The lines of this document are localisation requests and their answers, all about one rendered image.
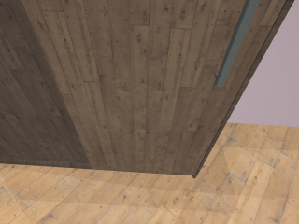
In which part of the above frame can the handle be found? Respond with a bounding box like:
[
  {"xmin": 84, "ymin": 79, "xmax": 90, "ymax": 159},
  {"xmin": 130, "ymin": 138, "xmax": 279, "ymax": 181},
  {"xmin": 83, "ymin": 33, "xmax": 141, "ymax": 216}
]
[{"xmin": 215, "ymin": 0, "xmax": 260, "ymax": 87}]

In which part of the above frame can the wardrobe door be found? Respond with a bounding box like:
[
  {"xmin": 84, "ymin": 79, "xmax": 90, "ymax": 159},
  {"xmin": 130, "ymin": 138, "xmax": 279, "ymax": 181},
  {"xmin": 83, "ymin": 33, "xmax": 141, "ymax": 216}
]
[
  {"xmin": 0, "ymin": 0, "xmax": 90, "ymax": 163},
  {"xmin": 21, "ymin": 0, "xmax": 286, "ymax": 175}
]

